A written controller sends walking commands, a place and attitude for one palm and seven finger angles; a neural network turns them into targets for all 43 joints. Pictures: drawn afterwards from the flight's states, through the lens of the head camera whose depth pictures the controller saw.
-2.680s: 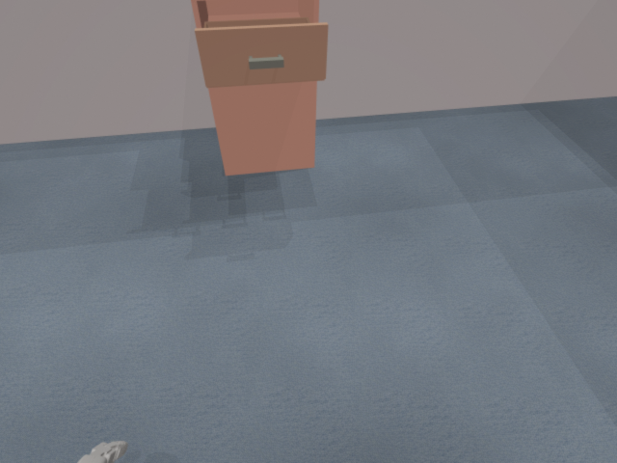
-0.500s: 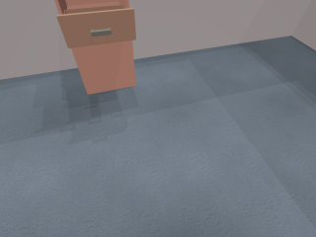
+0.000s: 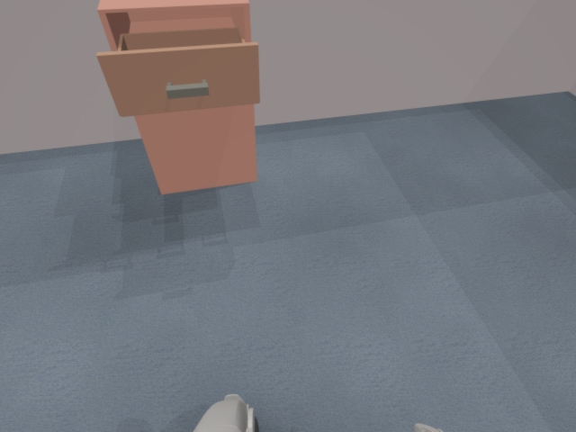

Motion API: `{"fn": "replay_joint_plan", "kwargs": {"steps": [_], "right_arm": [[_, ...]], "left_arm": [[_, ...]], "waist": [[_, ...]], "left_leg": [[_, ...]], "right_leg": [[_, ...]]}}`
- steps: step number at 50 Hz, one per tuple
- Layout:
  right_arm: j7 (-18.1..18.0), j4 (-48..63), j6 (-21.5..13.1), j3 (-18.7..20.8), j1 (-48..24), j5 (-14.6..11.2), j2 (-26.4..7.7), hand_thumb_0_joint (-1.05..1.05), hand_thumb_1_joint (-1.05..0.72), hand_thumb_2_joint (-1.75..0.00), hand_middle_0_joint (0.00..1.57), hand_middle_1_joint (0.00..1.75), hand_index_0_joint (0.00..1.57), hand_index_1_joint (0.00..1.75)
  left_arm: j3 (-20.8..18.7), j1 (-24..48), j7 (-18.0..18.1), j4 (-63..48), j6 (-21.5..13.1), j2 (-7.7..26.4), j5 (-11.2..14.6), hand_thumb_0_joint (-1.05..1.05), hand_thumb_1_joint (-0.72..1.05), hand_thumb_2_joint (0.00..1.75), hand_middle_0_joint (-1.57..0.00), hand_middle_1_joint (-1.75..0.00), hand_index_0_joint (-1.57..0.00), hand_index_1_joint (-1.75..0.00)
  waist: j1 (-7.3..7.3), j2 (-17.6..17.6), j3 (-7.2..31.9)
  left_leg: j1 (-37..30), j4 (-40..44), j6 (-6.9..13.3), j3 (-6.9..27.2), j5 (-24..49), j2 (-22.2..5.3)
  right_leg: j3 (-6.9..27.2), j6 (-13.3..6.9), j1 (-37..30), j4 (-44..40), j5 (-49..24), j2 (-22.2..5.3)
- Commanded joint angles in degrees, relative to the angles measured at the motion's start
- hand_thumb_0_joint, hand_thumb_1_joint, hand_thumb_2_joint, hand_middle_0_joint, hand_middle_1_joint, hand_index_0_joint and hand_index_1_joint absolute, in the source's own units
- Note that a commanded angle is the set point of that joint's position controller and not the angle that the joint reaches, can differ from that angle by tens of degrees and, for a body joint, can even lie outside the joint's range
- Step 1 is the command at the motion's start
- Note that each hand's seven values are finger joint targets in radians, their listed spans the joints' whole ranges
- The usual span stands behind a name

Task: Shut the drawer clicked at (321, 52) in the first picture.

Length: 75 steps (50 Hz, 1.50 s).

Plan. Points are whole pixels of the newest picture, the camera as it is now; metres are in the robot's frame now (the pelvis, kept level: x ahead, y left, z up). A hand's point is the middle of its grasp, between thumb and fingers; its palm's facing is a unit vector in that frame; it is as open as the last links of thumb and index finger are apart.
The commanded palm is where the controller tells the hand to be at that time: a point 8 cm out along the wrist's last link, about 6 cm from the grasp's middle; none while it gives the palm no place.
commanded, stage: walk to a spot facing it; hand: left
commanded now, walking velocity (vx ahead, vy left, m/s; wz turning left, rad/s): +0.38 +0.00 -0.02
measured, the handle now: (187, 86) +0.95 +0.38 -0.05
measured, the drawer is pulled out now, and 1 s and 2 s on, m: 0.29 0.29 0.29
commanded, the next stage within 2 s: turn to face it in 0.68 s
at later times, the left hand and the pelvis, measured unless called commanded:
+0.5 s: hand (191, 338) +0.29 +0.20 -0.16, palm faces -0.07 -0.99 -0.15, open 7.4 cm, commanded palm none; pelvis +0.21 +0.03 +0.02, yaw -6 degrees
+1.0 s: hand (250, 249) +0.49 +0.13 -0.15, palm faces -0.06 -0.97 -0.22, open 7.2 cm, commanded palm none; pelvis +0.40 -0.05 +0.01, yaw -4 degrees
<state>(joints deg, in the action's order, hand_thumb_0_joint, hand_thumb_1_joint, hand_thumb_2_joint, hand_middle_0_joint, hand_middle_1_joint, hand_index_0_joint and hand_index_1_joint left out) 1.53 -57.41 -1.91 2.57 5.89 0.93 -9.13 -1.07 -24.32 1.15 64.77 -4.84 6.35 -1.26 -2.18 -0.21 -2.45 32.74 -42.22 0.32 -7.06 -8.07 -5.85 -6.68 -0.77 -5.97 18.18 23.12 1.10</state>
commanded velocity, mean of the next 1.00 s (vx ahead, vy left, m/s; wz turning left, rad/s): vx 0.25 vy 0.00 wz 0.01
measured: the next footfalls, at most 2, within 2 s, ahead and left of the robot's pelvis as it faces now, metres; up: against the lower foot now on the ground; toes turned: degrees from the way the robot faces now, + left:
left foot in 0.06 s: +0.20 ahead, +0.10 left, +0.00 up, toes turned +8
right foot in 0.70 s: +0.43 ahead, -0.14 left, +0.00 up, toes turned -18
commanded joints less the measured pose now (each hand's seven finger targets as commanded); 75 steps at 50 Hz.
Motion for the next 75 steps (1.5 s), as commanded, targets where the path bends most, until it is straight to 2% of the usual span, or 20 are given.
{"fn": "replay_joint_plan", "kwargs": {"steps": [1, 2, 3, 4, 7, 11, 28, 31, 33, 34, 35, 36, 40, 43, 55, 57, 58, 59, 64, 75], "right_arm": [[-0.8, -0.8, -1.9, 1.4, 13.4, 0.5, -5.2, 0.0, -0.9, -0.9, 0.2, 0.3, 0.2, 0.3], [-1.4, -2.9, -2.0, 2.4, 21.9, 1.1, -9.3, 0.0, -0.9, -0.9, 0.2, 0.3, 0.2, 0.3], [-1.9, -3.9, -2.1, 4.0, 27.4, 1.7, -16.0, 0.0, -0.9, -0.9, 0.2, 0.3, 0.2, 0.3], [-2.2, -4.0, -1.6, 3.9, 26.3, 0.3, -16.3, 0.0, -0.9, -0.9, 0.2, 0.3, 0.2, 0.3], [-2.5, -0.8, -2.1, 1.6, 13.1, 0.2, -7.0, 0.0, -0.9, -0.9, 0.2, 0.3, 0.2, 0.3], [-2.7, -1.5, -3.6, 0.9, 11.5, 0.1, -3.2, 0.0, -0.9, -0.9, 0.2, 0.3, 0.2, 0.3], [-3.3, -8.2, -3.3, 0.3, 28.5, 0.8, -4.9, 0.0, -0.9, -0.9, 0.2, 0.3, 0.2, 0.3], [-3.3, -8.8, -2.9, 0.3, 29.0, 0.8, -5.4, 0.0, -0.9, -0.9, 0.2, 0.3, 0.2, 0.3], [-3.3, -8.6, -2.8, 0.4, 26.7, 0.3, -6.4, 0.0, -0.9, -0.9, 0.2, 0.3, 0.2, 0.3], [-2.9, -7.8, -2.9, 0.5, 24.9, -0.3, -6.2, 0.0, -0.9, -0.9, 0.2, 0.3, 0.2, 0.3], [-2.5, -6.0, -3.3, 0.1, 26.3, -1.1, -3.0, 0.0, -0.9, -0.9, 0.2, 0.3, 0.2, 0.3], [-2.8, -4.6, -3.0, -0.1, 24.5, -1.3, -2.6, 0.0, -0.9, -0.9, 0.2, 0.3, 0.2, 0.3], [-2.8, -4.5, -0.4, 0.2, 18.5, -0.1, 0.7, 0.0, -0.9, -0.9, 0.2, 0.3, 0.2, 0.3], [-2.7, -6.3, 1.6, 0.0, 24.6, 0.2, 2.4, 0.0, -0.9, -0.9, 0.2, 0.3, 0.2, 0.3], [-0.7, 3.5, 2.6, 0.7, 8.1, 0.4, -3.7, 0.0, -0.9, -0.9, 0.2, 0.3, 0.2, 0.3], [-1.0, 2.9, 2.1, 2.2, 16.5, 1.0, -9.0, 0.0, -0.9, -0.9, 0.2, 0.3, 0.2, 0.3], [-1.5, 3.2, 1.5, 3.3, 19.3, 1.0, -15.5, 0.0, -0.9, -0.9, 0.2, 0.3, 0.2, 0.3], [-2.0, 2.6, 2.1, 3.1, 19.9, 0.2, -16.9, 0.0, -0.9, -0.9, 0.2, 0.3, 0.2, 0.3], [-2.9, 6.8, 1.6, 1.9, 7.1, 0.3, -11.7, 0.0, -0.9, -0.9, 0.2, 0.3, 0.2, 0.3], [-2.3, 6.8, 2.9, 2.9, 7.6, 0.5, -12.3, 0.0, -0.9, -0.9, 0.2, 0.3, 0.2, 0.3]], "left_arm": [[-2.5, -2.6, 0.8, -1.4, -0.4, 10.8, 0.0, 0.0, 0.9, 0.9, -0.2, -0.3, -0.2, -0.3], [-2.6, -2.7, 0.5, -2.2, -0.4, 9.6, 0.5, 0.0, 0.9, 0.9, -0.2, -0.3, -0.2, -0.3], [-2.2, -6.7, -0.3, -3.4, -0.1, 6.0, 1.4, 0.0, 0.9, 0.9, -0.2, -0.3, -0.2, -0.3], [-2.2, -4.0, -0.3, -4.7, -0.2, 6.8, 1.0, 0.0, 0.9, 0.9, -0.2, -0.3, -0.2, -0.3], [-2.5, 2.5, -1.1, -5.0, 1.0, 5.8, -0.1, 0.0, 0.9, 0.9, -0.2, -0.3, -0.2, -0.3], [-2.5, -2.0, -1.6, -3.5, 3.8, 2.5, -0.9, 0.0, 0.9, 0.9, -0.2, -0.3, -0.2, -0.3], [-2.2, 22.7, -2.8, -11.3, 4.0, 3.7, -0.3, 0.0, 0.9, 0.9, -0.2, -0.3, -0.2, -0.3], [-2.2, 20.6, -2.5, -11.0, 3.1, 4.2, -0.3, 0.0, 0.9, 0.9, -0.2, -0.3, -0.2, -0.3], [-2.8, 9.4, -2.2, -7.5, 2.2, 5.8, -0.6, 0.0, 0.9, 0.9, -0.2, -0.3, -0.2, -0.3], [-3.8, 1.0, -1.9, -4.9, 1.5, 8.9, -0.9, 0.0, 0.9, 0.9, -0.2, -0.3, -0.2, -0.3], [-5.5, -6.0, -1.1, -3.3, 0.9, 15.1, -0.7, 0.0, 0.9, 0.9, -0.2, -0.3, -0.2, -0.3], [-5.6, -8.3, -0.7, -2.6, 1.1, 17.9, 0.6, 0.0, 0.9, 0.9, -0.2, -0.3, -0.2, -0.3], [-2.7, 6.9, 0.0, -5.3, 1.1, 9.1, 0.6, 0.0, 0.9, 0.9, -0.2, -0.3, -0.2, -0.3], [-2.0, 9.9, 0.4, -6.1, 0.3, 6.1, 0.0, 0.0, 0.9, 0.9, -0.2, -0.3, -0.2, -0.3], [-4.0, 8.9, 0.7, -8.7, 3.5, 13.3, -0.1, 0.0, 0.9, 0.9, -0.2, -0.3, -0.2, -0.3], [-4.3, 8.9, 0.4, -10.1, 4.3, 12.5, 0.6, 0.0, 0.9, 0.9, -0.2, -0.3, -0.2, -0.3], [-3.7, 8.5, 0.0, -12.7, 4.5, 9.1, 1.5, 0.0, 0.9, 0.9, -0.2, -0.3, -0.2, -0.3], [-3.3, 11.0, 0.5, -14.2, 5.1, 10.5, 0.8, 0.0, 0.9, 0.9, -0.2, -0.3, -0.2, -0.3], [-4.1, 10.6, -0.2, -12.0, 6.1, 10.3, 0.1, 0.0, 0.9, 0.9, -0.2, -0.3, -0.2, -0.3], [-3.6, 12.3, 0.4, -14.0, 7.2, 9.4, 0.3, 0.0, 0.9, 0.9, -0.2, -0.3, -0.2, -0.3]], "waist": [[7.9, 4.5, 2.4], [11.34, -0.3, 8.6], [10.64, -16.3, 15.5], [9.44, -13.3, 15.7], [4.45, -3.2, -1.3], [-0.18, -3.3, -2.1], [6.64, -5.0, -8.2], [5.37, -5.8, -5.4], [-0.01, -5.8, 1.3], [-4.06, -3.2, 6.9], [-5.72, 9.6, 15.3], [-4.56, 10.9, 17.5], [1.79, 0.9, -1.4], [6.0, 4.5, 0.0], [2.57, 6.8, -0.3], [6.57, -6.5, 5.7], [6.71, -23.7, 7.4], [7.1, -16.5, 10.3], [2.77, -6.8, 5.7], [4.06, -6.5, 3.5]], "left_leg": [[-22.4, 9.0, 3.8, -1.9, -0.1, 5.0], [-36.8, 10.4, 5.9, 4.8, 2.8, -0.5], [-49.2, 17.5, 12.5, 30.1, 3.9, -17.6], [-46.7, 25.0, 15.3, 38.2, -1.2, -21.8], [-22.4, 30.8, 10.6, 24.6, -13.8, -16.7], [-13.1, 32.7, 6.9, 9.6, -7.3, -9.8], [-35.9, 30.7, 8.1, -0.1, 16.0, -13.0], [-37.4, 23.7, 7.3, -2.5, 32.3, -12.4], [-35.4, 10.1, 4.9, -5.2, 42.9, -10.3], [-25.6, -1.7, 2.9, -6.4, 35.1, -8.8], [-9.0, -19.4, 0.1, -8.4, 3.6, -1.9], [-1.4, -35.1, -0.6, -2.1, -25.2, 3.8], [-3.0, -32.7, 0.1, 6.5, -12.7, -3.0], [-6.6, -25.5, -1.3, 6.0, -9.3, -2.5], [-10.5, 2.3, -1.1, -0.4, -8.5, 0.8], [-24.3, 14.8, 1.9, 7.4, 10.0, -2.2], [-31.4, 20.1, 10.4, 28.4, 35.6, -17.4], [-31.0, 20.9, 14.5, 31.1, 34.6, -20.3], [-21.9, 24.9, 8.9, 19.7, 10.0, -9.4], [-20.5, 27.3, 10.6, 22.9, -2.8, -8.2]], "right_leg": [[2.9, -4.5, 9.1, 16.2, -55.2, -12.8], [1.3, -2.8, 18.1, 29.5, -42.1, -9.8], [-1.0, -0.5, 33.1, 51.1, 0.6, 0.3], [5.9, -1.5, 38.0, 61.7, 9.3, 0.1], [7.9, -1.0, 40.9, 62.4, -3.3, -7.6], [6.9, 0.4, 35.0, 54.2, -9.9, -8.4], [0.3, -0.1, 44.8, 22.3, -13.0, -7.2], [-3.0, -2.3, 36.5, 17.3, -8.2, -3.3], [-5.0, -3.9, 21.1, 12.1, -11.7, 0.2], [-0.6, -5.6, 5.9, 11.2, -17.3, -3.5], [19.9, -11.4, -10.8, 9.7, -26.5, -19.5], [33.3, -16.6, -12.9, 4.5, -40.0, -28.0], [13.8, -9.6, 18.9, -3.3, -30.2, -21.5], [2.3, -6.7, 23.3, -3.9, -34.8, -18.3], [-4.0, -4.7, 14.5, 8.4, -36.2, -21.2], [-7.5, 0.1, 21.0, 27.8, -25.0, -16.1], [-6.8, 5.0, 35.3, 43.4, 12.5, -6.7], [2.1, 4.2, 35.9, 50.6, 17.7, -5.7], [6.2, 4.6, 37.0, 50.9, 0.0, -7.7], [5.3, 5.1, 31.9, 32.6, 1.8, -5.2]]}}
